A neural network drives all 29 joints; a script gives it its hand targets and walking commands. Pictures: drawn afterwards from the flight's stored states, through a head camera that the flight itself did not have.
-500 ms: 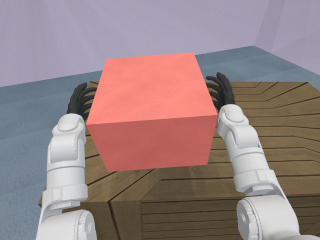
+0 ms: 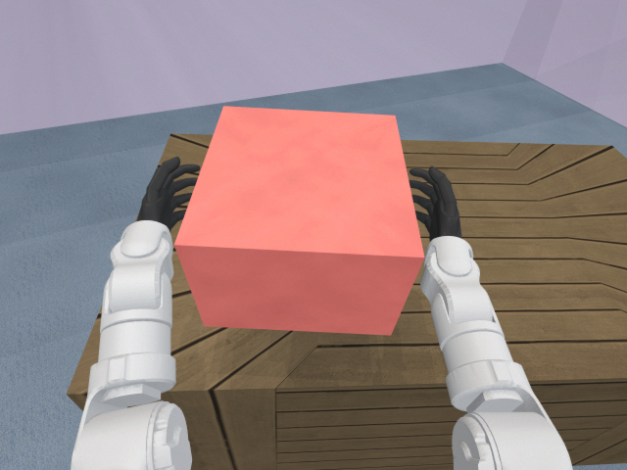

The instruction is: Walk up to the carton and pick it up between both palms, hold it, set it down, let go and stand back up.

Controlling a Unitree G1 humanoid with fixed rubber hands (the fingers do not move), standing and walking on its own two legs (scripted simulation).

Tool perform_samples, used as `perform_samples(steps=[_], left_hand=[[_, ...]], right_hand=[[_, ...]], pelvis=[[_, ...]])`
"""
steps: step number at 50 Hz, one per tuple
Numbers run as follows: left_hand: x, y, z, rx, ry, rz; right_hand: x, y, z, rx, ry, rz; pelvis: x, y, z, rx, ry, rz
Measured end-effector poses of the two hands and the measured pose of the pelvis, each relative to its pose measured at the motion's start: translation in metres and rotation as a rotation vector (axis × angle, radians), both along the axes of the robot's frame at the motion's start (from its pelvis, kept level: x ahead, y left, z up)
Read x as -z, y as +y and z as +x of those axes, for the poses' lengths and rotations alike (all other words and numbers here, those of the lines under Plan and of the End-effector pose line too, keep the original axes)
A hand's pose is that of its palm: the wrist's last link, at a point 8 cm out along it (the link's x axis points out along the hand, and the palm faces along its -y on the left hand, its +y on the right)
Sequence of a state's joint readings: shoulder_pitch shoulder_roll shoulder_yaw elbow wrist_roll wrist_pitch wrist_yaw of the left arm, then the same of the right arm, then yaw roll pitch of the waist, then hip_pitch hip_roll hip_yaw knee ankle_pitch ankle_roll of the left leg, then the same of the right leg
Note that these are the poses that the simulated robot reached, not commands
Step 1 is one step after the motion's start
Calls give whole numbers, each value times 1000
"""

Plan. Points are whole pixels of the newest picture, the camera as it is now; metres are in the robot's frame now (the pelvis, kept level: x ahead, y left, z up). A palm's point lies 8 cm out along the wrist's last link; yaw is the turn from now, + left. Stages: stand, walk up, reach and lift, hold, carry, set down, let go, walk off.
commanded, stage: set down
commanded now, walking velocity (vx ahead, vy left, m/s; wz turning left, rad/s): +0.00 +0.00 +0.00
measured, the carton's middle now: (304, 216) +0.45 -0.01 +0.09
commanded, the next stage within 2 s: none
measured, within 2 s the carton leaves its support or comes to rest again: neither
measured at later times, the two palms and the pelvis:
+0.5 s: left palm (171, 235) +0.40 +0.17 +0.11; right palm (441, 241) +0.36 -0.18 +0.12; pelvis +0.00 +0.00 +0.00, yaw +0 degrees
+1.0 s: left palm (178, 236) +0.42 +0.17 +0.09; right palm (435, 246) +0.37 -0.18 +0.10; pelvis +0.01 +0.00 +0.00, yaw +0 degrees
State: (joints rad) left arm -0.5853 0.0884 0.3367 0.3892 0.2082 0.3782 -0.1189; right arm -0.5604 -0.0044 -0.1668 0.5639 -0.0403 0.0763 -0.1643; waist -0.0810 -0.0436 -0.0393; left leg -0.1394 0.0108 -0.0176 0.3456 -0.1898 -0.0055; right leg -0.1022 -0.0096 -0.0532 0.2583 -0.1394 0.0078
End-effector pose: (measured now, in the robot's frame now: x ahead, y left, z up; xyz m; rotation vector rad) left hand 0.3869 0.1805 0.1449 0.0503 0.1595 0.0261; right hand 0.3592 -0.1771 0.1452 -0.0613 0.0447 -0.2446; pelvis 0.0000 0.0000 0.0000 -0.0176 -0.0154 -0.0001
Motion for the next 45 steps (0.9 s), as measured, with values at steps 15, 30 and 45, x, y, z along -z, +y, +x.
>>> perform_samples(steps=[15,30,45], left_hand=[[24,-2,2,17,34,-13],[38,-12,17,44,51,-34],[56,-10,25,44,76,-58]], right_hand=[[12,-2,-2,13,31,-13],[26,-10,1,48,45,-11],[39,-8,8,55,68,-20]], pelvis=[[0,0,0,0,-1,0],[0,0,4,0,6,0],[0,2,11,1,16,-1]])
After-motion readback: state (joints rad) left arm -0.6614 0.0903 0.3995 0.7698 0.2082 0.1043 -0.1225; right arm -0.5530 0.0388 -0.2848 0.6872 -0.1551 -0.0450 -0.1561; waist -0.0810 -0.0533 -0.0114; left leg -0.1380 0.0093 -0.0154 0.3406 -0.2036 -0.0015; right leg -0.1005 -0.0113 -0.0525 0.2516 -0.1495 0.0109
